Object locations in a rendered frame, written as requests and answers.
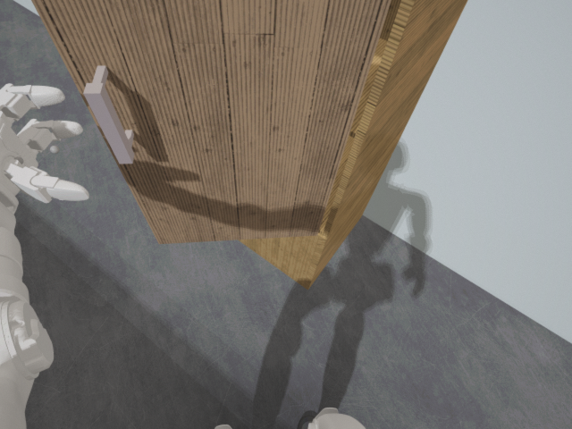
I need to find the robot right shin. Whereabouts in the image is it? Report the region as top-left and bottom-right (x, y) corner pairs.
(314, 408), (339, 419)

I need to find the cupboard door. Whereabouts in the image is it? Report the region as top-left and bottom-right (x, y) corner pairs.
(31, 0), (391, 244)

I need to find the robot left upper arm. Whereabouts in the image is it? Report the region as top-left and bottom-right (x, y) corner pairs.
(0, 300), (54, 429)

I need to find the robot left hand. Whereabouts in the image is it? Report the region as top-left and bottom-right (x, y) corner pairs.
(0, 83), (89, 203)

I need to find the handle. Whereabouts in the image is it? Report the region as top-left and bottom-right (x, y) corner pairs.
(83, 65), (134, 164)

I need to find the robot left forearm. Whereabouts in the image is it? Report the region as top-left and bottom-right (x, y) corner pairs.
(0, 182), (29, 303)

